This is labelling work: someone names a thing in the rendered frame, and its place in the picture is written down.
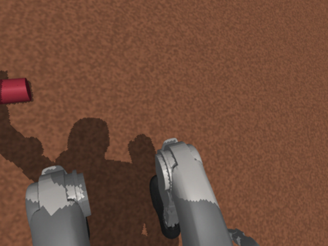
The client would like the right robot foot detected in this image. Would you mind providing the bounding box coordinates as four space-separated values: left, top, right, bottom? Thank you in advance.
150 175 180 239

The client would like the can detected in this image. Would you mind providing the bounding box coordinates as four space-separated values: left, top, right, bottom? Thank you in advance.
0 78 32 105

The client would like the right robot hand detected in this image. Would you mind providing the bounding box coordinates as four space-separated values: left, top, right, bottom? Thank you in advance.
228 229 260 246

